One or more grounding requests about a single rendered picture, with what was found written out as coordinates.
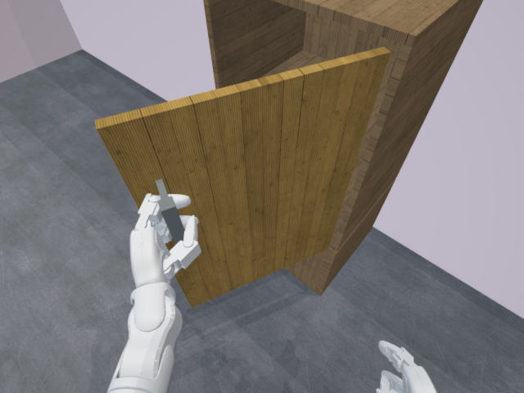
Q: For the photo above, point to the robot right hand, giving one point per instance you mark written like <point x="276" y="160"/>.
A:
<point x="414" y="378"/>

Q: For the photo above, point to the robot left forearm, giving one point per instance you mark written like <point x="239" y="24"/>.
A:
<point x="154" y="323"/>

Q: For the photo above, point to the handle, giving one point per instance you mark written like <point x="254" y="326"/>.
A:
<point x="170" y="213"/>

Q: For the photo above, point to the robot left hand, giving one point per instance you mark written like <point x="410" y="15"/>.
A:
<point x="148" y="239"/>

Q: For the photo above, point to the cupboard door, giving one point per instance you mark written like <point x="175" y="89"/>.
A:
<point x="266" y="164"/>

